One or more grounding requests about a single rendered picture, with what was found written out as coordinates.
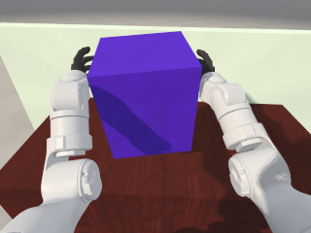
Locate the left robot hand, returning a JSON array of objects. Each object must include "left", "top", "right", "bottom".
[{"left": 71, "top": 47, "right": 94, "bottom": 75}]

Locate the carton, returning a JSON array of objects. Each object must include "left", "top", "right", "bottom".
[{"left": 86, "top": 31, "right": 202, "bottom": 159}]

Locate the right robot forearm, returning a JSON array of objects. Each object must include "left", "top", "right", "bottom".
[{"left": 199, "top": 72, "right": 292, "bottom": 183}]

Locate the pedestal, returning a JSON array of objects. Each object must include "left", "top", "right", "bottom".
[{"left": 0, "top": 97, "right": 311, "bottom": 233}]

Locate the right robot hand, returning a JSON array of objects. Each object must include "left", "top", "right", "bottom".
[{"left": 196, "top": 50, "right": 215, "bottom": 79}]

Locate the right robot upper arm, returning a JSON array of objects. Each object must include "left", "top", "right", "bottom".
[{"left": 228, "top": 147, "right": 311, "bottom": 233}]

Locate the left robot upper arm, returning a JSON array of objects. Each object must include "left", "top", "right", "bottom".
[{"left": 0, "top": 158, "right": 102, "bottom": 233}]

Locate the left robot forearm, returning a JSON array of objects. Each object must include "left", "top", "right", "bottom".
[{"left": 41, "top": 70, "right": 92, "bottom": 199}]

